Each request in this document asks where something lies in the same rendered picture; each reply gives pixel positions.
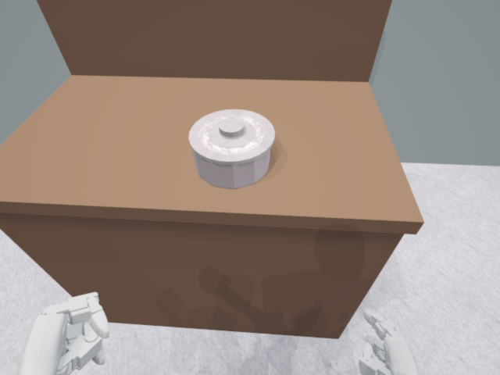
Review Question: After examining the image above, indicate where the robot right hand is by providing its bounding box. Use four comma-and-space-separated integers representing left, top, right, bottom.
359, 309, 420, 375

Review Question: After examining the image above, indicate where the lid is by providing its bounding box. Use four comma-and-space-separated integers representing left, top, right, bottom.
188, 109, 275, 165

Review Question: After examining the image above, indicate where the robot left hand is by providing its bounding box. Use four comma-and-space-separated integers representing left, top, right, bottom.
16, 292, 109, 375

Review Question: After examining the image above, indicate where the knob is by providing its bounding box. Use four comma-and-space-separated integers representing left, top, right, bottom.
219, 117, 245, 138

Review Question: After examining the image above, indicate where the pot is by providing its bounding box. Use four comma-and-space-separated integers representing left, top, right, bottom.
192, 150, 270, 189

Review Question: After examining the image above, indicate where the table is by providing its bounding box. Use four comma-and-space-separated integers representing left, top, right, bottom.
0, 0, 424, 339

